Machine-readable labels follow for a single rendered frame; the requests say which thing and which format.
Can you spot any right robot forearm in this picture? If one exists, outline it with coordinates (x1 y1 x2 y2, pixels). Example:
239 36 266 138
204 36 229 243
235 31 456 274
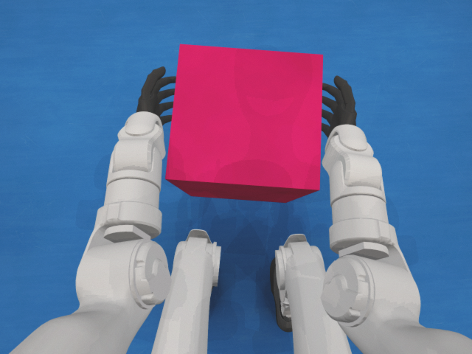
322 125 413 278

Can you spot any left robot thigh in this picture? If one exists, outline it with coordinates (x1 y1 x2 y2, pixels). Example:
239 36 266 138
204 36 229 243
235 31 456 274
151 237 221 354

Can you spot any robot right shin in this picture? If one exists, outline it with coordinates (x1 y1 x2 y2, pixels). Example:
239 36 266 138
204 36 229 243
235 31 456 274
279 234 325 316

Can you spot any left robot upper arm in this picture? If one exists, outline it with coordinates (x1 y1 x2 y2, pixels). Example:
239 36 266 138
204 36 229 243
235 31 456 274
9 239 172 354

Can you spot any carton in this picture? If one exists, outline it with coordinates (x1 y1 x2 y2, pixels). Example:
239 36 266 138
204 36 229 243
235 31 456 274
165 44 323 203

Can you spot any right robot upper arm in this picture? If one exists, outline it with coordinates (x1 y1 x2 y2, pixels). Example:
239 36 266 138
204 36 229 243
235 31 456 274
321 254 472 354

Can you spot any right robot hand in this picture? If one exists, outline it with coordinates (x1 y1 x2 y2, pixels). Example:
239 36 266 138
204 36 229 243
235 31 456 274
322 75 357 139

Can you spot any left robot forearm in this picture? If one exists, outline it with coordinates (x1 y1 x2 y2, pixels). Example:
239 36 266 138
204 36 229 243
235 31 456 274
76 111 166 300

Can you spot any left robot hand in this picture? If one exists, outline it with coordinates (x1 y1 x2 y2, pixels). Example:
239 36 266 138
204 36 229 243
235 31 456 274
136 66 176 126

